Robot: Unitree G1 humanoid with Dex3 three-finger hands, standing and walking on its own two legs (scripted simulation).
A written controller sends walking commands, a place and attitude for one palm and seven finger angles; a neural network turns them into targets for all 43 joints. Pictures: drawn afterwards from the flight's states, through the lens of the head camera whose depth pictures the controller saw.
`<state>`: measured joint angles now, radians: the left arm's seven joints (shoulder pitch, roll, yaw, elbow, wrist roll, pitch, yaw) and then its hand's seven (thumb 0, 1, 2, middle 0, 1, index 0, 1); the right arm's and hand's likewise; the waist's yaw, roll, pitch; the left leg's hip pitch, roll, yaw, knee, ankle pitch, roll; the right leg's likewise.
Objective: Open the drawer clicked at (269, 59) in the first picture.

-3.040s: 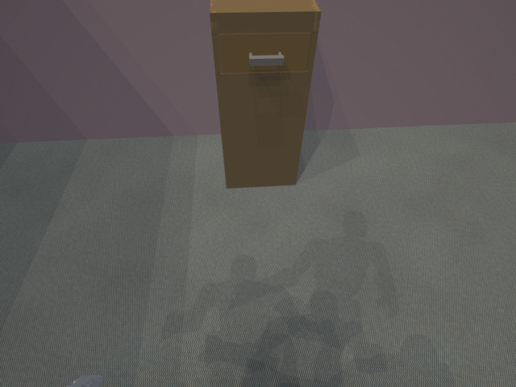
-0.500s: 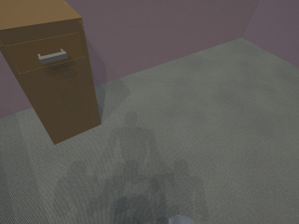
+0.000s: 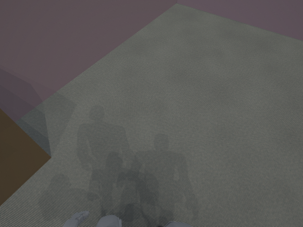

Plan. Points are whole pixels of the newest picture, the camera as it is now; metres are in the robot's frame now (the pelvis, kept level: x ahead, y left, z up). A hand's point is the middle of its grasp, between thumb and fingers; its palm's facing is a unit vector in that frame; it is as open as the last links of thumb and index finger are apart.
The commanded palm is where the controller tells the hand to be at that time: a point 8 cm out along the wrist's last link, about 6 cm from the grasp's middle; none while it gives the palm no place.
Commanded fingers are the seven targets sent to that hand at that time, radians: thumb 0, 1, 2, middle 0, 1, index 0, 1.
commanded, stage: walk to a spot facing it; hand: left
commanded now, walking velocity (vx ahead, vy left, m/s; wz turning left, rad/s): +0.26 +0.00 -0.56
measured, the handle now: out of the picture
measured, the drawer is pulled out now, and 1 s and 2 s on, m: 0.00 0.00 0.00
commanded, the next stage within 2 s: turn to face it in 0.70 s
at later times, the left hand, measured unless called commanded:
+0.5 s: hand (64, 208) +0.20 +0.27 -0.16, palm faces -0.17 -0.97 -0.18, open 7.4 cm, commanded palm none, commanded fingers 0.00 0.90 0.90 -0.20 -0.30 -0.20 -0.30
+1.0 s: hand (128, 144) +0.40 +0.08 -0.13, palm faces -0.56 -0.79 -0.25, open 7.3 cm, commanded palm none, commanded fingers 0.00 0.90 0.90 -0.20 -0.30 -0.20 -0.30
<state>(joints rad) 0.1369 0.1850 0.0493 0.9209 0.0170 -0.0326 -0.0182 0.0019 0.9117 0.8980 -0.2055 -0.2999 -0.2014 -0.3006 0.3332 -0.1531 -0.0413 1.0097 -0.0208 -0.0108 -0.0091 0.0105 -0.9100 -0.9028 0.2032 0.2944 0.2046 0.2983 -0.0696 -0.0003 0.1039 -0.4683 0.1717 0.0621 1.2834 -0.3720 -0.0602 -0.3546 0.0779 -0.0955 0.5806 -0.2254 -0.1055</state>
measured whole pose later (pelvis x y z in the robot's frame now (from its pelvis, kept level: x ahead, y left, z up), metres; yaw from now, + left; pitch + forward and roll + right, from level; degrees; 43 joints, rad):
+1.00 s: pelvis +0.18 +0.01 +0.01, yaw -31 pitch +0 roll +0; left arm 0.08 0.18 0.03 0.92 0.02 0.00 0.01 0.00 0.91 0.90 -0.20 -0.30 -0.20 -0.30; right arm 0.32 -0.22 -0.05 1.02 -0.01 0.05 -0.02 0.01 -0.91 -0.90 0.20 0.29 0.20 0.30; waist -0.09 0.05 0.06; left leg -0.44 0.11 0.05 1.03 -0.42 -0.07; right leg -0.26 0.00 -0.11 0.55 -0.28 -0.05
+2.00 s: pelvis +0.14 -0.01 +0.01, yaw +6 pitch +0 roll +1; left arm 0.25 0.19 0.03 0.89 0.03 0.01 0.01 0.01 0.91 0.90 -0.21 -0.30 -0.20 -0.30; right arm 0.14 -0.26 -0.08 0.92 -0.02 0.09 0.04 0.01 -0.91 -0.90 0.20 0.29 0.20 0.30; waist 0.00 -0.01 0.09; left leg -0.42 0.04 0.05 0.91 -0.43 -0.08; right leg -0.20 -0.14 -0.22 0.53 -0.32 0.02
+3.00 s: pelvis +0.13 +0.01 +0.00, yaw +43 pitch -1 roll +0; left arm 0.27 0.26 0.06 0.91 0.02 0.03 0.01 0.00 0.91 0.90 -0.21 -0.30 -0.20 -0.30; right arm 0.13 -0.25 -0.06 0.91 -0.01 0.05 0.04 0.01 -0.91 -0.90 0.20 0.29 0.20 0.30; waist 0.02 -0.05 0.09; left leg -0.29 0.02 0.09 0.62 -0.30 0.00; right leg -0.26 -0.20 -0.25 0.71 -0.40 0.06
